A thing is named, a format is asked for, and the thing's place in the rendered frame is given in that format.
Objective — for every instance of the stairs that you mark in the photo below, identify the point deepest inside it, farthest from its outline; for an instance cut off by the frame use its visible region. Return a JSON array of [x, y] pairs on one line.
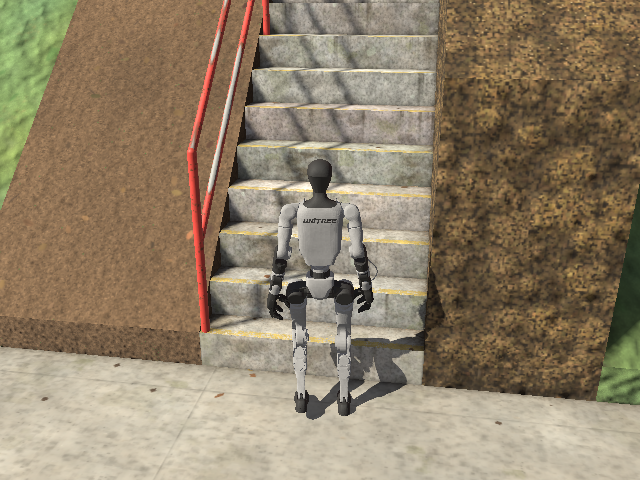
[[351, 82]]

